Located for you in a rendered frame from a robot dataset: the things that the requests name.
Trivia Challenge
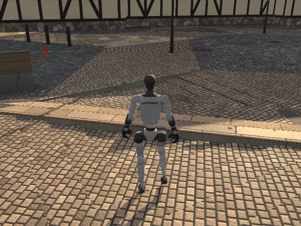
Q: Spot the left robot forearm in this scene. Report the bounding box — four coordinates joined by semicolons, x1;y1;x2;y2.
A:
123;114;132;131

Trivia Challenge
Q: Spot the right robot upper arm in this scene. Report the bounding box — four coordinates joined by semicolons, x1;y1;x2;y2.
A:
160;95;173;121

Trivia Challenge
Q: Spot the left robot upper arm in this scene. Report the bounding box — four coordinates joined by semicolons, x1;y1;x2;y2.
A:
127;95;140;121

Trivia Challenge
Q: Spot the right robot forearm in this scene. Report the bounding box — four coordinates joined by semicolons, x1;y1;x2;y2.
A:
168;115;178;134

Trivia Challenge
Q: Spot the robot right thigh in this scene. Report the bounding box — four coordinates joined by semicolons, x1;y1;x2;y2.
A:
157;130;166;154

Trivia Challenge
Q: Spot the right robot foot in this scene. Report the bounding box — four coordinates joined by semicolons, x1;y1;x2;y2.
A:
160;176;167;184

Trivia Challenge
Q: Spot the robot right hand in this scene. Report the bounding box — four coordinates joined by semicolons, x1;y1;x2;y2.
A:
168;133;179;143

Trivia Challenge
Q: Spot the robot left hand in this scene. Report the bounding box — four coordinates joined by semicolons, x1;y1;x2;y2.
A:
122;129;133;139

